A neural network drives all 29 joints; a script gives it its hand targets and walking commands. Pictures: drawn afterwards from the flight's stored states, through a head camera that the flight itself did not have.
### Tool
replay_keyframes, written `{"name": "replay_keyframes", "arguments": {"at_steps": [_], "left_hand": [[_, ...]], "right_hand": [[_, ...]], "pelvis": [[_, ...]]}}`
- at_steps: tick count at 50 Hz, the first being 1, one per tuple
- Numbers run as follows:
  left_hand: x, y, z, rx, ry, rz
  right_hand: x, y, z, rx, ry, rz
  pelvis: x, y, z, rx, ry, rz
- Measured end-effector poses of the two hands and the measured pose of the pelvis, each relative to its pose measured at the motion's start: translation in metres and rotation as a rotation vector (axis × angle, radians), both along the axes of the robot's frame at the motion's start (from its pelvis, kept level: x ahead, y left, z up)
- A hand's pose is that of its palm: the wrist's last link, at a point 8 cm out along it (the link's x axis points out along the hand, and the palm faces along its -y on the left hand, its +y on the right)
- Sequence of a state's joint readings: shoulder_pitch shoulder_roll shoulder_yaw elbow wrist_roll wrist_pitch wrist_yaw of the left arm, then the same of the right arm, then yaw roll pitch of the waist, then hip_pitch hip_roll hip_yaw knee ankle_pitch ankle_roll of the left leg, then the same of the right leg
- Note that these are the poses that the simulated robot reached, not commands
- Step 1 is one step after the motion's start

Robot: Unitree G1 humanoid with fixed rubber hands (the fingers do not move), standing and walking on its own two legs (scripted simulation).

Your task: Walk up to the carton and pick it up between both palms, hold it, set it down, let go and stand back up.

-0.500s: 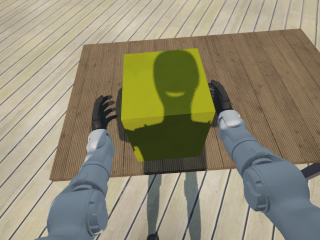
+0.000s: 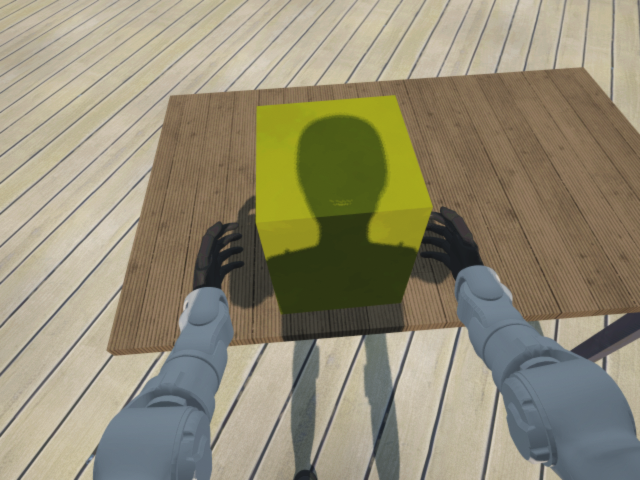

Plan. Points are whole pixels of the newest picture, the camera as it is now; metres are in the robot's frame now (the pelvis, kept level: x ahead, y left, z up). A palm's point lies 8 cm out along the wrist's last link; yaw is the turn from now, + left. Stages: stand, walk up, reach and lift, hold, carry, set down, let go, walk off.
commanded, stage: set down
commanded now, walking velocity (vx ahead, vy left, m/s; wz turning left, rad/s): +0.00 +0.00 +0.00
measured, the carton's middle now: (334, 212) +0.50 +0.07 +0.00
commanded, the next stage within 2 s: none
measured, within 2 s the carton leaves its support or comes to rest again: neither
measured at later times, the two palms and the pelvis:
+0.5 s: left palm (199, 322) +0.30 +0.22 +0.00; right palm (511, 320) +0.34 -0.17 +0.00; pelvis -0.01 +0.00 +0.00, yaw +0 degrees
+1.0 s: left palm (190, 361) +0.25 +0.22 +0.00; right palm (539, 377) +0.28 -0.20 -0.02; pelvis +0.01 -0.01 +0.01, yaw +1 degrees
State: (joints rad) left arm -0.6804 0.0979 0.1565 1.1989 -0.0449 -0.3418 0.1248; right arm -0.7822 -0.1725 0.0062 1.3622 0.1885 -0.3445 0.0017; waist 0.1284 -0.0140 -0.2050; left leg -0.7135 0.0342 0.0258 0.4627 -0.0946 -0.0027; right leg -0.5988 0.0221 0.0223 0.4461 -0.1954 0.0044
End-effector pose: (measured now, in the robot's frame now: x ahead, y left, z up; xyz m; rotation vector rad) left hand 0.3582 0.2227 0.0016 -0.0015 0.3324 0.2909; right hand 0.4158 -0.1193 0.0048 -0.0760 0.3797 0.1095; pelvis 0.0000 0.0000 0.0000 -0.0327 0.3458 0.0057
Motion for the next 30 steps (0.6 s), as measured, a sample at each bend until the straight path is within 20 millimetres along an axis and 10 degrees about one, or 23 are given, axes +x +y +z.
{"name": "replay_keyframes", "arguments": {"at_steps": [30], "left_hand": [[-0.074, -0.003, 0.004, -0.018, -0.045, 0.05]], "right_hand": [[-0.087, -0.061, -0.007, 0.016, -0.033, -0.05]], "pelvis": [[-0.005, -0.006, 0.005, 0.009, -0.15, 0.004]]}}
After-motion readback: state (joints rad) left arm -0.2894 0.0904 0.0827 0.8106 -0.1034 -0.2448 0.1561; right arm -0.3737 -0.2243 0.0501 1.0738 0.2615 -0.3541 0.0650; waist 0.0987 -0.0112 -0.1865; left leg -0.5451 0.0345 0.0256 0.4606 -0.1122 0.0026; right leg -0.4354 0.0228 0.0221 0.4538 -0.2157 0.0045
